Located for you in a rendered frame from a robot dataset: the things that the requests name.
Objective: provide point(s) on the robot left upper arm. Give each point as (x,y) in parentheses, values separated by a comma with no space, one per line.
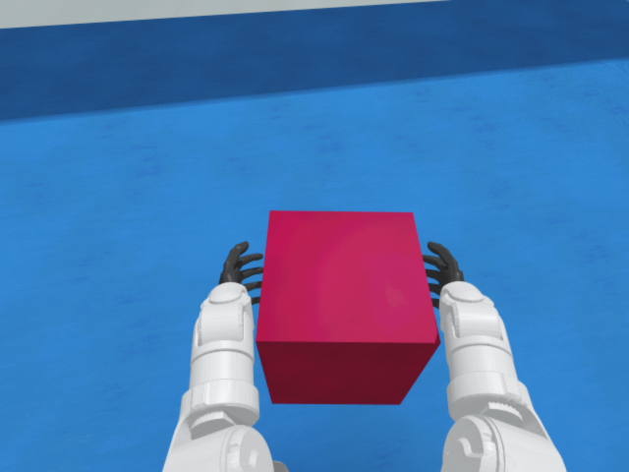
(235,449)

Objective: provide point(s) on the carton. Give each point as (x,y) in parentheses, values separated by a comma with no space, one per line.
(345,314)

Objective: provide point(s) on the left robot forearm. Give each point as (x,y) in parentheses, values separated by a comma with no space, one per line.
(221,392)

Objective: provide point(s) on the right robot forearm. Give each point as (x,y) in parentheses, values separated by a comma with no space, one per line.
(483,379)

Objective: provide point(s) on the robot right upper arm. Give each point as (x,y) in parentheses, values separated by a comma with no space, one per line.
(478,443)

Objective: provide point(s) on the left robot hand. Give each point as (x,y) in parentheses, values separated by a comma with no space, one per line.
(231,268)

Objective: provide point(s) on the right robot hand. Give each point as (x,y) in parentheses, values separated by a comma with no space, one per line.
(449,270)

